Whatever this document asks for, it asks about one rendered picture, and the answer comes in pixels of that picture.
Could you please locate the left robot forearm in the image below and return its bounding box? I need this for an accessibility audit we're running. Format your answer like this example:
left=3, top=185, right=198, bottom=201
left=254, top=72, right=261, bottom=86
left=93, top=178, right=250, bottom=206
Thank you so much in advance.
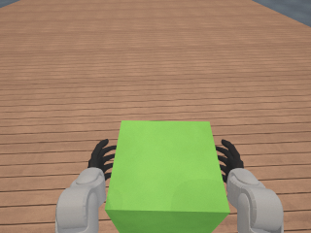
left=54, top=167, right=107, bottom=233

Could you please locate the robot right hand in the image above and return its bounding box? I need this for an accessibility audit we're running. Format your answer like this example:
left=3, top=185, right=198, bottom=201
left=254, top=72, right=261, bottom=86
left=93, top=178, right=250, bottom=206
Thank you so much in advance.
left=215, top=139, right=244, bottom=183

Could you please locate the carton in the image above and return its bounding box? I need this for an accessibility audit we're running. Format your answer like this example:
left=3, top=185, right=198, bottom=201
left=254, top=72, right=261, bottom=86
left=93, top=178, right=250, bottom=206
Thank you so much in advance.
left=104, top=120, right=230, bottom=233

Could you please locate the right robot forearm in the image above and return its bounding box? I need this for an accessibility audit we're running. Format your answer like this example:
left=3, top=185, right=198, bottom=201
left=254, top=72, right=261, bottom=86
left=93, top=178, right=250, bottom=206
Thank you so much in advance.
left=226, top=168, right=284, bottom=233

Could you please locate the robot left hand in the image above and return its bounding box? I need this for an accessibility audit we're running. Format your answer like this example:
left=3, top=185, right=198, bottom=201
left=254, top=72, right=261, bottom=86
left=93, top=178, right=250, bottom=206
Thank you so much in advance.
left=87, top=139, right=117, bottom=181

